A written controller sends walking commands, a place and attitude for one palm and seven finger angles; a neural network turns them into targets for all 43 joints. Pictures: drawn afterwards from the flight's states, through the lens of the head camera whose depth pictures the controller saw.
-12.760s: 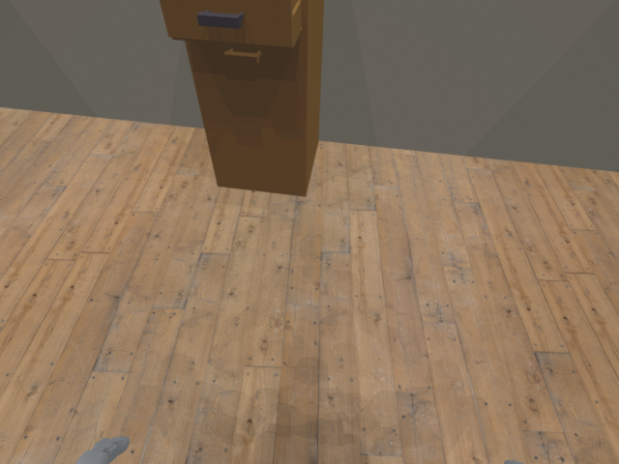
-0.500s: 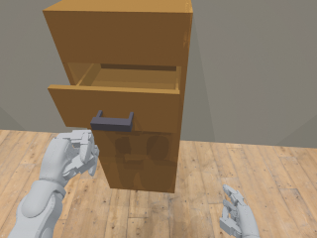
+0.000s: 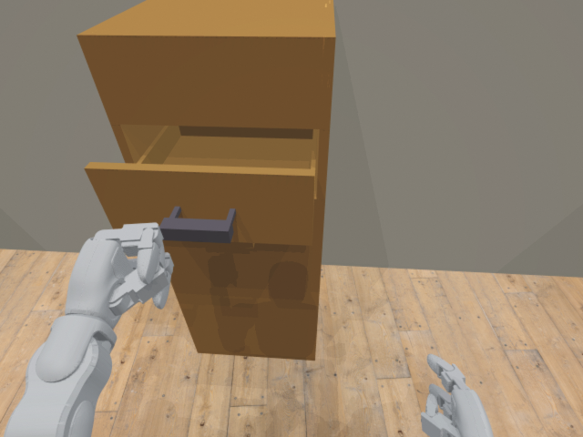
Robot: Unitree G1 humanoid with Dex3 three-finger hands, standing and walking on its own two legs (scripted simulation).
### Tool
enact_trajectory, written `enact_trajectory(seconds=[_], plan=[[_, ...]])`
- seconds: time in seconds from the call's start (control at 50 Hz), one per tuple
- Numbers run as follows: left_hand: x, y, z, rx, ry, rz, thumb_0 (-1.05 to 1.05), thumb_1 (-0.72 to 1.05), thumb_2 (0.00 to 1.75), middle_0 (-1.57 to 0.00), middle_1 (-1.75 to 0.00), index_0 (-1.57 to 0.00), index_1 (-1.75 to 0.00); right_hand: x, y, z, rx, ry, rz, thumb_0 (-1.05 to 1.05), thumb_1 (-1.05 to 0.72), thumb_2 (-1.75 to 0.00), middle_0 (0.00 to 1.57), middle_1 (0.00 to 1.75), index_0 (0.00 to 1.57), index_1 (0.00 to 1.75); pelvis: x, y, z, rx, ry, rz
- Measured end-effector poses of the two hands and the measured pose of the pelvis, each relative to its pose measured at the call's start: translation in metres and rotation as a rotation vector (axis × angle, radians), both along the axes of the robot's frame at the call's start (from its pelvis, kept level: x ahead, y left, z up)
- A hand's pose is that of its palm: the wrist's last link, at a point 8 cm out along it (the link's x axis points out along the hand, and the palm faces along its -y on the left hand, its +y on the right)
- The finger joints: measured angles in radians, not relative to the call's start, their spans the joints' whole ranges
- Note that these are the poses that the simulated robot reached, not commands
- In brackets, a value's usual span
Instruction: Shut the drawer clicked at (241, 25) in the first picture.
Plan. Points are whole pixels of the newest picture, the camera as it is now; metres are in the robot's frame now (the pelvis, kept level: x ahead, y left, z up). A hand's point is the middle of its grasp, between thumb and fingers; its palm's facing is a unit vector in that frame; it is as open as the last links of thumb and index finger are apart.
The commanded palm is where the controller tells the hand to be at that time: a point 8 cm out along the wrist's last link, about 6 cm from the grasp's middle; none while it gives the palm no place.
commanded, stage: bring the fist close to the handle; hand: left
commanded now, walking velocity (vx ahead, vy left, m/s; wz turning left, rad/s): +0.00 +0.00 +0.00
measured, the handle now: (200, 221) +0.44 +0.21 +0.07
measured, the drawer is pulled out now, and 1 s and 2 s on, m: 0.15 0.15 0.14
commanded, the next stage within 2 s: push the drawer shut in 1.48 s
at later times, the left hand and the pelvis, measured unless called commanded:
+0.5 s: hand (188, 271) +0.28 +0.17 +0.13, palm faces +0.06 -1.00 -0.04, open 3.3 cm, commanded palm +0.25 +0.23 +0.13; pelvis +0.01 -0.03 +0.00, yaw -1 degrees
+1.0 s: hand (195, 269) +0.32 +0.18 +0.08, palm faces +0.05 -1.00 -0.01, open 3.3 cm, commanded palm +0.30 +0.23 +0.08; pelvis +0.02 +0.00 -0.01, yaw -1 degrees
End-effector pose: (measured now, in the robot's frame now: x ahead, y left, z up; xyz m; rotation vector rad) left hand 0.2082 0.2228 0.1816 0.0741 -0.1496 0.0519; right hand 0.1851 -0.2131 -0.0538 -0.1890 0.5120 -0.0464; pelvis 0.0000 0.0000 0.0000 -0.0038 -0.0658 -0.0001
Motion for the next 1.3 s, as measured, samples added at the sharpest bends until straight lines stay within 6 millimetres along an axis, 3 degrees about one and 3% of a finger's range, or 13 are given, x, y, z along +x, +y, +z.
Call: enact_trajectory(seconds=[0.18,0.32,0.56,0.98,1.18,1.3], plan=[[0.018,-0.006,-0.021,-0.007,0.142,0.003,0.02,0.90,0.90,-1.40,-1.60,-1.40,-1.60,-0.001,-0.017,-0.007,0.020,0.016,-0.025,0.01,-0.90,-0.90,0.20,0.30,0.20,0.30,-0.001,-0.017,0.001,0.004,0.004,-0.002],[0.032,0.000,-0.031,-0.027,0.110,0.047,0.02,0.90,0.90,-1.40,-1.60,-1.40,-1.60,-0.004,-0.036,-0.011,0.001,0.037,-0.035,0.01,-0.90,-0.90,0.20,0.30,0.20,0.30,0.005,-0.029,-0.001,0.004,0.023,-0.003],[0.056,0.004,-0.062,-0.044,0.155,0.016,0.02,0.90,0.90,-1.40,-1.60,-1.40,-1.60,-0.012,-0.057,-0.020,-0.030,0.084,-0.095,0.01,-0.90,-0.90,0.20,0.30,0.20,0.30,0.016,-0.030,-0.003,0.009,0.073,-0.017],[0.089,0.011,-0.098,-0.063,0.138,-0.004,0.02,0.90,0.90,-1.40,-1.60,-1.40,-1.60,-0.023,-0.023,-0.034,-0.031,0.160,-0.089,0.01,-0.90,-0.90,0.20,0.30,0.20,0.30,0.017,-0.003,-0.009,-0.002,0.130,-0.017],[0.106,0.004,-0.120,-0.076,0.169,-0.043,0.02,0.91,0.90,-1.40,-1.60,-1.40,-1.60,-0.036,-0.018,-0.044,-0.038,0.228,-0.107,0.01,-0.90,-0.90,0.21,0.30,0.20,0.30,0.016,0.008,-0.014,-0.006,0.162,-0.020],[0.106,0.001,-0.108,-0.063,0.102,-0.036,0.02,0.90,0.90,-1.40,-1.60,-1.40,-1.60,-0.041,-0.017,-0.046,-0.031,0.244,-0.117,0.01,-0.90,-0.90,0.20,0.30,0.20,0.30,0.018,0.011,-0.014,-0.005,0.163,-0.029]])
